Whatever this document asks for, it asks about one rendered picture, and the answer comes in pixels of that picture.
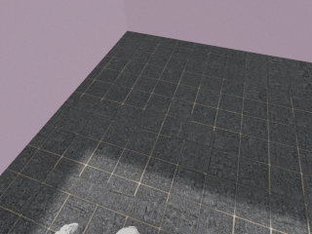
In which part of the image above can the left robot hand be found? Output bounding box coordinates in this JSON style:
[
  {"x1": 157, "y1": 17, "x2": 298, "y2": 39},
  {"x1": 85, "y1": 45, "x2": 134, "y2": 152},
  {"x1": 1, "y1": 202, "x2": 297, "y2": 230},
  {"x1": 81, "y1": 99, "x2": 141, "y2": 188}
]
[{"x1": 55, "y1": 222, "x2": 79, "y2": 234}]

